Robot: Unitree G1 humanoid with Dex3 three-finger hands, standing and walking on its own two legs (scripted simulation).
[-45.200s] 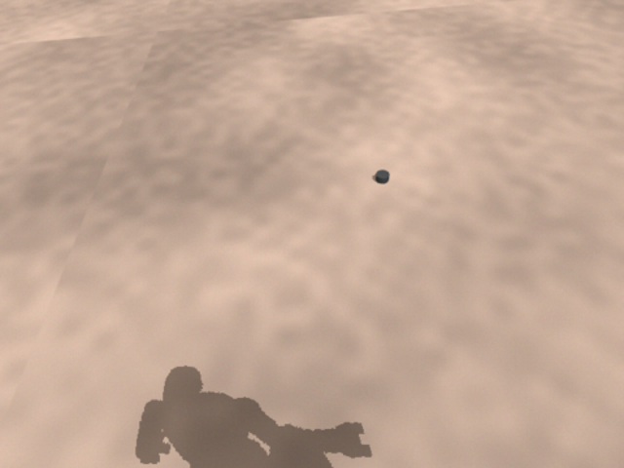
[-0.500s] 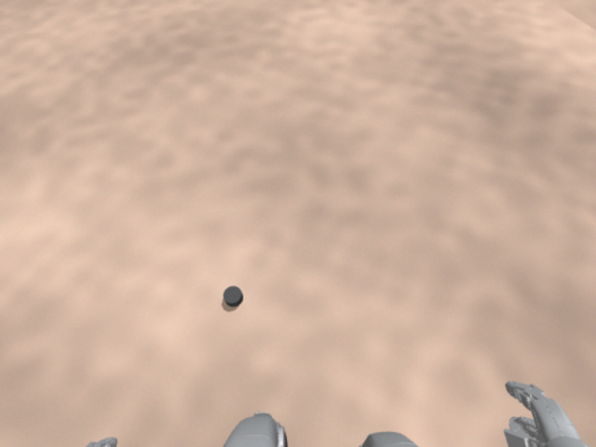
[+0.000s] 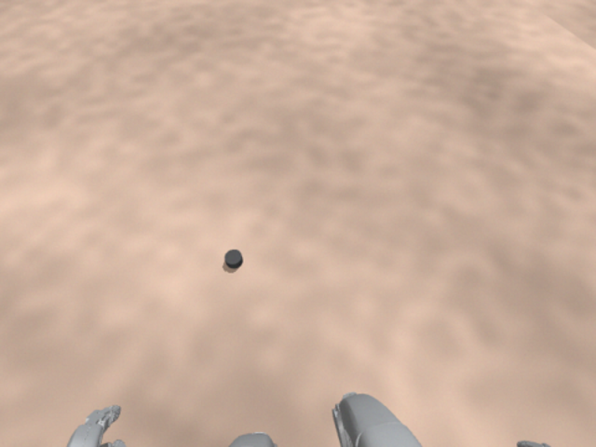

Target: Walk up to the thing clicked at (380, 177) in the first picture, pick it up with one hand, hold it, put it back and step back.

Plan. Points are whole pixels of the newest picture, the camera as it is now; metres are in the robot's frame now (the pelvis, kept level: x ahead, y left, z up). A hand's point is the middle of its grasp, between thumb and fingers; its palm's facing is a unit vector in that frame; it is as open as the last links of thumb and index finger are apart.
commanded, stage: step back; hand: left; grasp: from above
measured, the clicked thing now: (233, 259) +0.79 +0.25 -0.74
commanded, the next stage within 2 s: stand in 1.66 s
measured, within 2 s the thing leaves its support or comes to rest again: neither
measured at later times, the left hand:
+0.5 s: hand out of the picture -0.08 +0.27 -0.14, palm faces +0.02 -0.89 -0.45, open 7.4 cm
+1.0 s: hand out of the picture -0.23 +0.26 -0.14, palm faces +0.02 -0.93 -0.36, open 7.4 cm
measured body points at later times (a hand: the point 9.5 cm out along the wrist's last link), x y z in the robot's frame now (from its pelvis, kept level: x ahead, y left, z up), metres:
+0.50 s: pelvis -0.19 -0.01 -0.01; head -0.13 -0.02 +0.44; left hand -0.08 +0.31 -0.11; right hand -0.09 -0.33 -0.14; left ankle -0.21 +0.12 -0.72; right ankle -0.10 -0.13 -0.73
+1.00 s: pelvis -0.27 +0.00 +0.00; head -0.26 +0.00 +0.45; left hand -0.23 +0.31 -0.12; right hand -0.19 -0.32 -0.12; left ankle -0.23 +0.13 -0.72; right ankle -0.26 -0.12 -0.73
